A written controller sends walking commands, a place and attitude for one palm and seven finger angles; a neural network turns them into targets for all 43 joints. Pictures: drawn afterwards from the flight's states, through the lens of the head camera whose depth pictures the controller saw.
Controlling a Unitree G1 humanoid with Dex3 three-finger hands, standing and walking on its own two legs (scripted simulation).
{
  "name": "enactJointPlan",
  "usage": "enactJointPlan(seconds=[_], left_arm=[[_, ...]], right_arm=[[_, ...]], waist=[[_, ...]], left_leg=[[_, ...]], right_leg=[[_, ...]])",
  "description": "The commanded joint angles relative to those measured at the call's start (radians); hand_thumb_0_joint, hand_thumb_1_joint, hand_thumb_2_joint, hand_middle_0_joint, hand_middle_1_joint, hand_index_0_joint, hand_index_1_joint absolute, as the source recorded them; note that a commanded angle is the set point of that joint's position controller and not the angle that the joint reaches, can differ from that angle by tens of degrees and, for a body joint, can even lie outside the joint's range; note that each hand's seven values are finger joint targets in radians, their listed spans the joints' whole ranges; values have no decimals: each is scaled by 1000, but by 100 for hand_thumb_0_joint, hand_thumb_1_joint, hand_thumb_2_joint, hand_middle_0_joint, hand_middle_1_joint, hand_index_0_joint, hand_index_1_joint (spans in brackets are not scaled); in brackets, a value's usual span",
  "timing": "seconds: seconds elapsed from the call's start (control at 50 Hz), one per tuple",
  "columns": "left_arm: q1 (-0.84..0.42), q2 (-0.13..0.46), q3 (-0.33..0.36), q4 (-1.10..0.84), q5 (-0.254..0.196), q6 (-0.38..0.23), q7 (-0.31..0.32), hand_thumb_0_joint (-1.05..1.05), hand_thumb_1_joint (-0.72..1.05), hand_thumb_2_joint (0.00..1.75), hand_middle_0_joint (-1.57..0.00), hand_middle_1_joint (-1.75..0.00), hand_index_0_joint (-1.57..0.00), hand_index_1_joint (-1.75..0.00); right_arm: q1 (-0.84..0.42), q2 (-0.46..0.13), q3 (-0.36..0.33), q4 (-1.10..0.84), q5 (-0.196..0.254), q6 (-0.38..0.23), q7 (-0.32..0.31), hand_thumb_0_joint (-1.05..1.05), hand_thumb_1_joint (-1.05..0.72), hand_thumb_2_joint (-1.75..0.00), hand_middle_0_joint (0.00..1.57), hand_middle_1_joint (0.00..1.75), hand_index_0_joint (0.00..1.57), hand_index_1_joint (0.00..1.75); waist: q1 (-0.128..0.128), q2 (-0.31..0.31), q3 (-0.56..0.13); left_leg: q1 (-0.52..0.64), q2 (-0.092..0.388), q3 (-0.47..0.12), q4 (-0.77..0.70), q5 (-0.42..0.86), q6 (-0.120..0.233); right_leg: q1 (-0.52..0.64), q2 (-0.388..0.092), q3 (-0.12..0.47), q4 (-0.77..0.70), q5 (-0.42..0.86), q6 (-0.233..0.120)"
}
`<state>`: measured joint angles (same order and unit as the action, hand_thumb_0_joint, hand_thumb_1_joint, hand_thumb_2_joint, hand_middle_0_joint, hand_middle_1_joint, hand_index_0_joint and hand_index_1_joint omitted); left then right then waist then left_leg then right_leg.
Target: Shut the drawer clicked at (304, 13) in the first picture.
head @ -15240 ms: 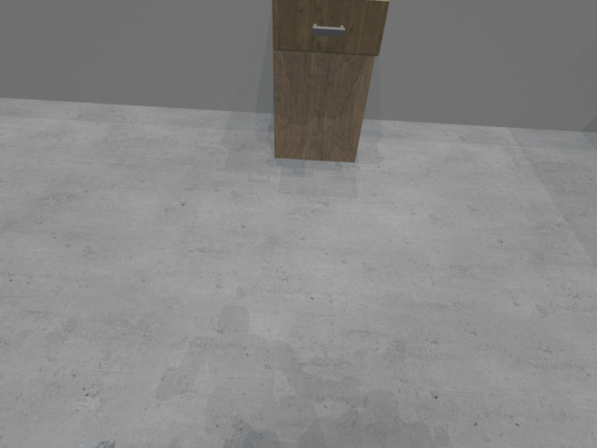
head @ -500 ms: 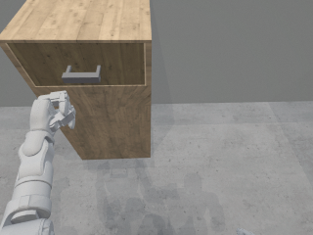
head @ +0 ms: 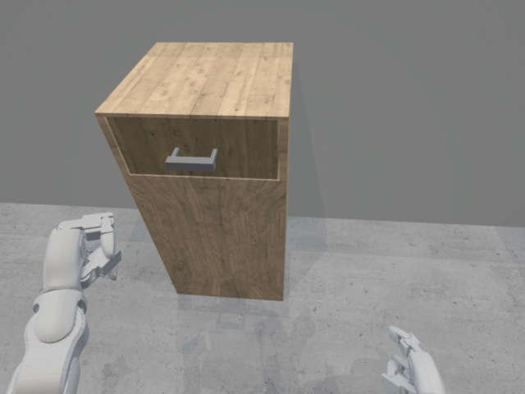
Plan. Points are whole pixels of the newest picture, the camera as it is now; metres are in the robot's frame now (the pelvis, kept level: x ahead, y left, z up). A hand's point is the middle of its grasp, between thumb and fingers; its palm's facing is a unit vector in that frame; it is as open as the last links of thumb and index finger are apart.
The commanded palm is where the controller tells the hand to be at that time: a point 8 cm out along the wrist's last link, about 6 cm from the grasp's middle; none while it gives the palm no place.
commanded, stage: draw the hand back to the body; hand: left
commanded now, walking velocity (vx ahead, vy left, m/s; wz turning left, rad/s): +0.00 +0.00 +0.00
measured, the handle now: (193, 157) +0.62 +0.24 +0.00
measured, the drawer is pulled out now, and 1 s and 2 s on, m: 0.00 0.00 0.00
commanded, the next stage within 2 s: step back with the hand held close in 0.48 s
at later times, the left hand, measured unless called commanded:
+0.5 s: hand (58, 310) +0.16 +0.24 +0.16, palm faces +0.43 -0.82 -0.39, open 3.3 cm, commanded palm +0.12 +0.28 +0.17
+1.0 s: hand (38, 318) +0.15 +0.26 +0.15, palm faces +0.32 -0.80 -0.51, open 3.3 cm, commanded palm +0.10 +0.30 +0.17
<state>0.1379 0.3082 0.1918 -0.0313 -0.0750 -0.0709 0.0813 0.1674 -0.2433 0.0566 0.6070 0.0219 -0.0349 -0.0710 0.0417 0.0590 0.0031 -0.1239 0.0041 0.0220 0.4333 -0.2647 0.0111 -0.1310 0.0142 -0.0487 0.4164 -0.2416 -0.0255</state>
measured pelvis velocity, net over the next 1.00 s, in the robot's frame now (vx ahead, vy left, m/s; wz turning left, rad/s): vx -0.03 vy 0.02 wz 0.00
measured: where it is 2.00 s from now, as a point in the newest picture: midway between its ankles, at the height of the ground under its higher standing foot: outside the picture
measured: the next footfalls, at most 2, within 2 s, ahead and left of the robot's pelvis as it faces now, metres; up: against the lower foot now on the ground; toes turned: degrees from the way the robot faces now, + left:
right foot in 1.54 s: -0.14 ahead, -0.09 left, +0.00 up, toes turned +4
left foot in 1.88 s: -0.09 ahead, +0.10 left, +0.00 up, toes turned -2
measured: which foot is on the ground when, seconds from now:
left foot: down 0.00-1.00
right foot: down 0.00-1.00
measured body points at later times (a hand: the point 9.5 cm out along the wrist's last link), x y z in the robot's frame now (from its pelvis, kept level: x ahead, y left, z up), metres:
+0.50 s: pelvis -0.01 +0.00 +0.00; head -0.04 -0.03 +0.45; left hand +0.13 +0.28 +0.18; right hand +0.18 -0.22 -0.08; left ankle -0.02 +0.11 -0.74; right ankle -0.01 -0.10 -0.74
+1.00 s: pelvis -0.03 +0.02 +0.00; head -0.02 +0.01 +0.45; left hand +0.13 +0.30 +0.18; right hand +0.14 -0.22 -0.09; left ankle -0.02 +0.11 -0.74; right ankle -0.01 -0.10 -0.74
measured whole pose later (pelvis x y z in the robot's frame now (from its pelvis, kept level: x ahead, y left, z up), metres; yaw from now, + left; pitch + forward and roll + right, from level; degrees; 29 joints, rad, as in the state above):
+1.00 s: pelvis -0.03 +0.02 +0.00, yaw +0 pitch +1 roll +0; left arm 0.63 0.38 0.35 -0.51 -0.05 -0.19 0.11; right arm 0.20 -0.24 -0.02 0.57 0.00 0.00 -0.08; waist 0.00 0.04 0.01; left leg -0.25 -0.03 0.03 0.44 -0.21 0.04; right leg -0.26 -0.02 -0.04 0.43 -0.19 0.01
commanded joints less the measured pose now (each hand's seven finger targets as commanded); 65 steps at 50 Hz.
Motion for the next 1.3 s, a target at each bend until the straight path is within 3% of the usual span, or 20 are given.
enactJointPlan(seconds=[0.0, 0.16, 0.28, 0.34, 0.36, 0.52, 0.58, 0.6, 0.62, 0.64, 0.68, 0.72, 0.8, 0.9, 0.98, 1.04, 1.1, 1.16, 1.22, 1.28], left_arm=[[-91, 181, 111, -323, 2, -68, 16, 0, 90, 90, -140, -160, -140, -160], [175, 189, 168, -539, 5, -86, 22, 0, 90, 90, -140, -160, -140, -160], [332, 195, 209, -638, 7, -99, 32, 0, 90, 90, -140, -160, -140, -160], [289, 159, 172, -581, 15, -98, 30, 0, 90, 90, -140, -160, -140, -160], [263, 158, 167, -578, 17, -102, 32, 0, 90, 90, -140, -160, -140, -160], [272, 184, 194, -622, 22, -118, 48, 0, 90, 90, -140, -160, -140, -160], [287, 174, 191, -602, 21, -113, 46, 0, 90, 90, -140, -160, -140, -160], [210, 288, 321, -674, 19, -154, 49, 0, 90, 90, -140, -160, -140, -160], [315, 217, 278, -583, 22, -157, 42, 0, 90, 90, -140, -160, -140, -160], [332, 211, 274, -592, 23, -166, 38, 0, 90, 90, -140, -160, -140, -160], [401, 174, 241, -588, 26, -175, 34, 0, 90, 90, -140, -160, -140, -160], [432, 179, 242, -614, 25, -180, 39, 0, 90, 90, -140, -160, -140, -160], [476, 213, 281, -646, 20, -185, 50, 0, 90, 90, -140, -160, -140, -160], [495, 226, 286, -689, 24, -184, 58, 0, 90, 90, -140, -160, -140, -160], [495, 218, 283, -689, 31, -184, 58, 0, 90, 90, -140, -160, -140, -160], [482, 219, 289, -694, 41, -188, 61, 0, 90, 90, -140, -160, -140, -160], [478, 216, 293, -693, 47, -196, 66, 0, 90, 90, -140, -160, -140, -160], [459, 215, 286, -713, 46, -207, 73, 0, 90, 90, -140, -160, -140, -160], [447, 217, 275, -733, 39, -222, 90, 0, 90, 90, -140, -160, -140, -160], [442, 227, 281, -744, 42, -230, 106, 0, 90, 90, -140, -160, -140, -160]], right_arm=[[-111, -95, -47, -145, -11, -62, -4, 0, -90, -90, 20, 30, 20, 30], [-117, -83, -57, -150, -25, -91, 4, 0, -90, -90, 20, 30, 20, 30], [-111, -78, -66, -159, -23, -118, -4, 0, -90, -90, 20, 30, 20, 30], [-104, -81, -70, -139, -22, -123, -10, 0, -90, -90, 20, 30, 20, 30], [-102, -83, -69, -136, -22, -126, -14, 0, -90, -90, 20, 30, 20, 30], [-104, -78, -65, -135, -29, -157, -19, 0, -90, -90, 20, 30, 20, 30], [-107, -75, -64, -131, -29, -158, -18, 0, -90, -90, 20, 30, 20, 30], [-91, -103, -67, -168, -26, -125, -9, 0, -90, -90, 20, 30, 20, 30], [-87, -82, -72, -146, -28, -104, -7, 0, -90, -90, 20, 30, 20, 30], [-91, -84, -74, -158, -32, -90, -4, 0, -90, -90, 20, 30, 20, 30], [-82, -89, -83, -158, -33, -69, 0, 0, -90, -90, 20, 30, 20, 30], [-77, -96, -92, -167, -30, -56, 0, 0, -90, -90, 20, 30, 20, 30], [-80, -93, -104, -187, -25, -36, -9, 0, -90, -90, 20, 30, 20, 30], [-76, -95, -110, -209, -20, -26, -17, 0, -90, -90, 20, 30, 20, 30], [-75, -99, -112, -216, -20, -31, -21, 0, -90, -90, 20, 30, 20, 30], [-76, -106, -114, -221, -23, -41, -22, 0, -90, -90, 20, 30, 20, 30], [-65, -101, -113, -222, -19, -53, -21, 0, -90, -90, 20, 30, 20, 30], [-53, -94, -112, -216, -21, -61, -19, 0, -90, -90, 20, 30, 20, 30], [-29, -91, -116, -190, -22, -65, -18, 0, -90, -90, 20, 30, 20, 30], [-37, -91, -109, -184, -29, -66, -31, 0, -90, -90, 20, 30, 20, 30]], waist=[[-1, -15, -91], [15, 16, -70], [24, -28, -26], [4, -51, 58], [1, -27, 71], [26, 12, -21], [26, 5, 17], [-20, -30, 103], [-20, -61, 75], [-20, -45, 76], [-27, -22, 2], [-30, 0, -63], [-27, -22, -158], [-25, 15, -170], [-26, 25, -135], [-28, 27, -105], [-37, -24, -82], [-47, -80, -68], [-59, -131, -80], [-60, -59, -67]], left_leg=[[43, 2, -14, -87, 230, 17], [62, 2, -11, -78, 267, 16], [51, 6, -12, -69, 222, 18], [43, 3, -10, -73, 141, 21], [42, 5, -13, -78, 116, 22], [56, 0, -24, -81, 154, 18], [43, 4, -28, -88, 151, 13], [-57, 12, -53, -62, 81, 34], [-42, 11, -57, -37, 85, 35], [-49, 8, -58, -36, 102, 31], [-41, 20, -53, -31, 145, 29], [-47, 27, -53, -43, 189, 27], [-58, 43, -63, -48, 343, 22], [-102, 64, -86, -57, 409, 17], [-203, 87, -104, -89, 292, 32], [-343, 102, -129, -124, 83, 55], [-419, 90, -124, -106, -83, 65], [-362, 39, -98, -8, -144, 45], [-167, 2, -75, 168, -110, 14], [-156, 26, -103, 86, -114, 16]], right_leg=[[70, -13, 31, -90, 213, 0], [84, -17, 37, -114, 233, 4], [48, -14, 42, -133, 177, 6], [-22, -13, 49, -176, 63, 9], [-33, -17, 48, -176, 32, 9], [41, -22, 47, -144, 81, 3], [32, -17, 46, -147, 78, 1], [-85, -63, 148, -207, 66, 2], [-97, -88, 143, -215, 48, -1], [-108, -91, 141, -218, 61, -3], [-88, -97, 116, -179, 114, 0], [-50, -91, 91, -137, 176, 7], [14, -75, 53, -47, 325, 21], [15, -52, 37, 30, 336, 32], [23, -41, 47, 78, 263, 38], [67, -35, 67, 114, 203, 39], [62, -51, 99, 96, 171, 33], [-64, -98, 159, -29, 29, 8], [-310, -175, 193, -144, -148, -37], [-343, -135, 140, -102, -186, -15]])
